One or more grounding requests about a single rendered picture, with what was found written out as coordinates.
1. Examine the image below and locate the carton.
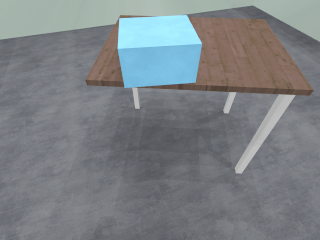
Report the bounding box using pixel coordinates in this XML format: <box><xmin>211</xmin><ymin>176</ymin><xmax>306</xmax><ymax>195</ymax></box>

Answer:
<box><xmin>117</xmin><ymin>15</ymin><xmax>202</xmax><ymax>88</ymax></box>

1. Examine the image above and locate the table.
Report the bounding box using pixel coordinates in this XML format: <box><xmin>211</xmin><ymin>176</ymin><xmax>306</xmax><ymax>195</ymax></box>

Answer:
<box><xmin>85</xmin><ymin>15</ymin><xmax>314</xmax><ymax>174</ymax></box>

